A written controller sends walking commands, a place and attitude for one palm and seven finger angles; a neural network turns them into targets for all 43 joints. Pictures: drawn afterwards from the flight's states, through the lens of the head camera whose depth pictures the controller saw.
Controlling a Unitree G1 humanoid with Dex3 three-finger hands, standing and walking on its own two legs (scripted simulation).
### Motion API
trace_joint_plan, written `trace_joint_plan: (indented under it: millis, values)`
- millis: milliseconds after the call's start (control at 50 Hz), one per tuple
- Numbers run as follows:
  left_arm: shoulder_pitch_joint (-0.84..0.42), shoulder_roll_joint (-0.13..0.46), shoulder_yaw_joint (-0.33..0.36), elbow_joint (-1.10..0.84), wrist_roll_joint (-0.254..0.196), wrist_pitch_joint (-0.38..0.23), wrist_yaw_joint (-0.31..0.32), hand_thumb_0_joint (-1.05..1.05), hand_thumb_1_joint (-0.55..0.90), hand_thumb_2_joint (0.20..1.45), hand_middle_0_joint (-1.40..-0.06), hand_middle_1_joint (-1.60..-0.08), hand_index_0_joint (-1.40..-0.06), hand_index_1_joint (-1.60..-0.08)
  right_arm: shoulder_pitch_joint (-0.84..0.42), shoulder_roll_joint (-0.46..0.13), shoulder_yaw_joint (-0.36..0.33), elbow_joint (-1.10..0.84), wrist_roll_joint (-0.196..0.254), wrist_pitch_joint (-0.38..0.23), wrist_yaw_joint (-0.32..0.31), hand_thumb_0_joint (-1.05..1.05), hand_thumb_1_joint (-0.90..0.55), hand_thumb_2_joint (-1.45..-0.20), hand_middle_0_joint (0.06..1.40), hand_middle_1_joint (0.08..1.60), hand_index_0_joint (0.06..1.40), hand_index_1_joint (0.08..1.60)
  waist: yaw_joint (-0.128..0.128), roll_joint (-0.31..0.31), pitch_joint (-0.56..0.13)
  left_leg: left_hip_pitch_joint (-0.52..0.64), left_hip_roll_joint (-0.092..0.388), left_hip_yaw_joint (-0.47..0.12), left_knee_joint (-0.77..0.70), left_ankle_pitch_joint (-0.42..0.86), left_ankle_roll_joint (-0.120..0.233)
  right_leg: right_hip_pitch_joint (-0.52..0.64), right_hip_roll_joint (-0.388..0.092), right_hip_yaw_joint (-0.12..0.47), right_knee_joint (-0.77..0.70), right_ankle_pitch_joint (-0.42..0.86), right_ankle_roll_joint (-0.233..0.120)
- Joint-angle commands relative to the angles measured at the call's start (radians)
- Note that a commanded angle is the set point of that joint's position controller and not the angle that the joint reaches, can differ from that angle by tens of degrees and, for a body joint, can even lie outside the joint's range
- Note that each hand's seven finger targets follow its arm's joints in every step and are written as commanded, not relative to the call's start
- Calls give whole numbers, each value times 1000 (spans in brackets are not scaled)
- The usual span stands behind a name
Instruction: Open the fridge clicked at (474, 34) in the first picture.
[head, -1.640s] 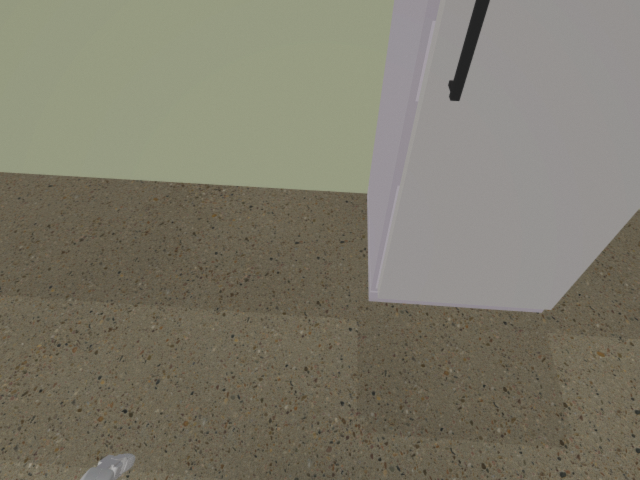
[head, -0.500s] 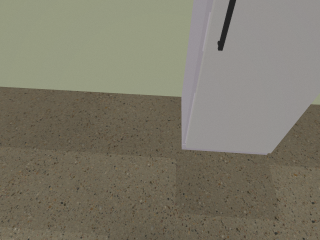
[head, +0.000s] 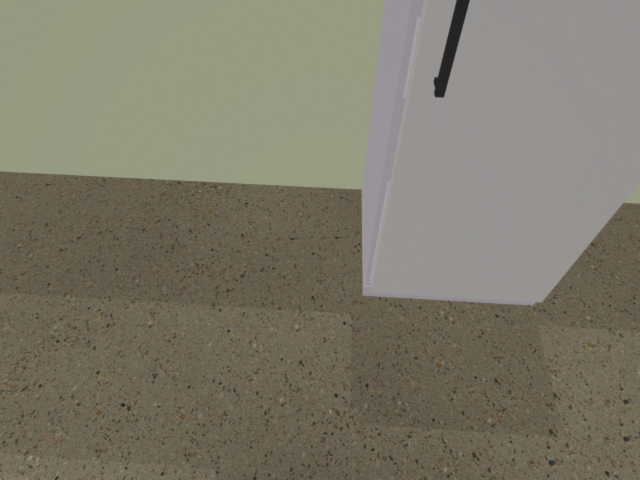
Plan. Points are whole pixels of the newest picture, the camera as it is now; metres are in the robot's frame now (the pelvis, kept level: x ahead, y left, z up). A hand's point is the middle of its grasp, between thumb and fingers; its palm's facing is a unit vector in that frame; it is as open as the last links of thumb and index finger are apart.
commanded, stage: walk to a spot facing it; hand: left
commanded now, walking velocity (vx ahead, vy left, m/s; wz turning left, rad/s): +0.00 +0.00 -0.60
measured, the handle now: (456, 15) +0.81 -0.17 +0.23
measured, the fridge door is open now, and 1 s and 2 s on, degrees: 0 0 0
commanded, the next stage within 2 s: none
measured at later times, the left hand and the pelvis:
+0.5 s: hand out of the picture +0.04 +0.17 -0.17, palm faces -0.17 -0.95 -0.26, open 7.4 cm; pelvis -0.03 -0.02 -0.01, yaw -13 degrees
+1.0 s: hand out of the picture +0.12 +0.21 -0.17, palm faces -0.45 -0.86 -0.22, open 7.4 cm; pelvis -0.05 +0.05 +0.00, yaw -33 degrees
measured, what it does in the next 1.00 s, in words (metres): steps on the spot, turning right: left foot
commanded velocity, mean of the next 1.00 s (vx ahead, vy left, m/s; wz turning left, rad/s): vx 0.00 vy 0.00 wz -0.60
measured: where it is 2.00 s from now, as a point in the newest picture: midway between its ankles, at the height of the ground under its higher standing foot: outside the picture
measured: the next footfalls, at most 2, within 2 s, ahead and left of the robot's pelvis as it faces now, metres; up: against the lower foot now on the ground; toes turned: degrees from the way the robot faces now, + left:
left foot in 0.78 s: +0.02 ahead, +0.12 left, +0.00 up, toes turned -26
right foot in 1.26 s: -0.14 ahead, -0.08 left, +0.00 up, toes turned -48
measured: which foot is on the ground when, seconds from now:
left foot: down 0.00-0.30, up 0.32-0.76, down 0.78-1.00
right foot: down 0.00-0.78, up 0.80-1.00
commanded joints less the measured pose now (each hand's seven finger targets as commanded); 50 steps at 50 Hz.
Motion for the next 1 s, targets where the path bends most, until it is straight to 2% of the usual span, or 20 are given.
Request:
trace_joint_plan:
  millis: [0, 140, 240, 260, 280, 300, 320, 380, 440, 620, 680, 720, 740, 760, 780, 800, 820, 860, 900, 980]
  values:
    - [20, 110, 33, -76, -3, 10, 15, 0, 900, 900, -200, -300, -200, -300, 49, -93, -32, -72, 0, 4, -26, 0, -900, -900, 200, 300, 200, 300, -22, -9, -65, 32, 117, -21, 26, 164, 19, -70, -115, 124, 26, 275, -15]
    - [57, 86, 58, -156, 4, 31, -2, 0, 900, 900, -200, -300, -200, -300, 34, -125, -77, -162, -2, 20, -32, 0, -900, -900, 200, 300, 200, 300, -10, 74, -65, -25, 217, -46, 46, 69, 71, -186, -35, 96, 238, 166, -4]
    - [152, 41, 74, -180, 5, 36, -14, 0, 900, 900, -200, -300, -200, -300, -37, -118, -96, -221, -5, 17, -24, 0, -900, -900, 200, 300, 200, 300, 42, 169, -76, -132, 307, -25, 109, 142, 126, -117, -27, -2, 360, -166, 14]
    - [195, 54, 85, -173, 8, 30, -15, 0, 900, 900, -200, -300, -200, -300, -59, -108, -97, -234, -5, 22, -24, 0, -900, -900, 200, 300, 200, 300, 71, 99, -56, -210, 258, 32, 240, 85, 81, -52, -45, 44, 244, -20, -1]
    - [225, 134, 103, -179, 22, 17, -6, 0, 900, 900, -200, -300, -200, -300, -49, -47, -92, -253, 0, 31, -20, 0, -900, -900, 200, 300, 200, 300, 80, -210, -66, -324, 99, 145, 520, -157, -12, -26, -196, 335, 44, 133, -59]
    - [238, 188, 109, -188, 15, 13, 6, 0, 900, 900, -200, -300, -200, -300, -64, -8, -83, -283, 1, 35, -20, 0, -900, -900, 200, 300, 200, 300, 84, -359, -43, -430, -22, 54, 718, -418, -37, -78, -335, 633, -111, 230, -151]
    - [212, 172, 111, -198, 6, 14, 17, 0, 900, 900, -200, -300, -200, -300, -63, -34, -88, -273, 2, 44, -21, 0, -900, -900, 200, 300, 200, 300, 73, -283, -24, -410, 1, -69, 793, -363, -23, -124, -319, 654, -173, 68, -162]
    - [102, 103, 100, -236, 3, 9, 16, 0, 900, 900, -200, -300, -200, -300, -11, -27, -93, -243, -3, 36, -14, 0, -900, -900, 200, 300, 200, 300, 6, -128, -52, -402, 35, -71, 785, -194, -29, -91, -210, 486, -93, 61, -153]
    - [122, 84, 102, -234, 2, 3, 18, 0, 900, 900, -200, -300, -200, -300, 22, -7, -91, -232, -3, 37, -17, 0, -900, -900, 200, 300, 200, 300, 2, -115, -140, -378, 18, -53, 729, -149, -43, 0, -166, 422, -64, 128, -135]
    - [169, 91, 115, -229, 13, 18, 16, 0, 900, 900, -200, -300, -200, -300, -26, 2, -82, -275, 8, 27, -33, 0, -900, -900, 200, 300, 200, 300, 40, -156, -135, -298, -24, -70, 426, -236, -31, 13, -149, 537, -80, 174, -160]
    - [129, 109, 118, -243, 16, 27, 14, 0, 900, 900, -200, -300, -200, -300, 34, 2, -83, -272, 16, 20, -36, 0, -900, -900, 200, 300, 200, 300, 17, -164, -143, -176, -54, -67, 248, -230, -6, -48, -131, 562, -84, 171, -133]
    - [73, 109, 119, -259, 10, 34, 11, 0, 900, 900, -200, -300, -200, -300, 144, -6, -87, -242, 20, 12, -41, 0, -900, -900, 200, 300, 200, 300, -37, -169, -157, 23, -66, -45, 59, -110, 16, -174, -80, 522, -72, 71, -68]
    - [48, 77, 114, -273, 6, 35, 9, 0, 900, 900, -200, -300, -200, -300, 200, -30, -93, -233, 19, 3, -47, 0, -900, -900, 200, 300, 200, 300, -69, -101, -163, 173, 2, -96, -35, -88, 39, -322, -9, 441, 5, -64, -17]
    - [61, 12, 105, -291, -4, 40, -5, 0, 900, 900, -200, -300, -200, -300, 184, -112, -107, -245, 3, -1, -52, 0, -900, -900, 200, 300, 200, 300, -69, 183, -127, 258, 231, -341, -177, -244, 99, -538, 120, 272, 226, -229, 25]
    - [45, 22, 116, -299, 3, 40, -8, 0, 900, 900, -200, -300, -200, -300, 102, -158, -114, -280, 2, 6, -51, 0, -900, -900, 200, 300, 200, 300, -48, 269, -61, 56, 443, -465, -216, -233, 152, -547, 106, 113, 519, -308, 67]
    - [72, 72, 132, -283, 16, 45, -13, 0, 900, 900, -200, -300, -200, -300, 9, -119, -97, -312, -2, 12, -45, 0, -900, -900, 200, 300, 200, 300, -5, 179, -14, -128, 422, -423, -218, -214, 175, -472, 49, 123, 690, -248, 82]
    - [110, 83, 144, -250, 25, 56, -19, 0, 900, 900, -200, -300, -200, -300, -63, -59, -81, -326, -4, 10, -46, 0, -900, -900, 200, 300, 200, 300, 39, 166, 14, -214, 329, -295, -195, -174, 146, -415, 43, 116, 800, -175, 90]
    - [164, 46, 136, -232, 22, 62, -35, 0, 900, 900, -200, -300, -200, -300, -100, -44, -70, -343, -9, -1, -44, 0, -900, -900, 200, 300, 200, 300, 76, 129, 18, -262, 251, -149, -159, -93, 136, -383, 27, 68, 934, -116, 91]
    - [139, 21, 123, -236, 21, 60, -39, 0, 900, 900, -200, -300, -200, -300, -15, -36, -72, -319, -10, -6, -43, 0, -900, -900, 200, 300, 200, 300, 37, 122, 1, -108, 207, -76, -107, -1, 134, -456, 15, 29, 891, -107, 101]
    - [15, -9, 103, -272, 10, 49, -40, 0, 900, 900, -200, -300, -200, -300, 169, -51, -86, -262, -11, -10, -42, 0, -900, -900, 200, 300, 200, 300, -46, 130, -17, 96, 271, -88, -52, 229, 175, -500, -33, -11, 677, -180, 107]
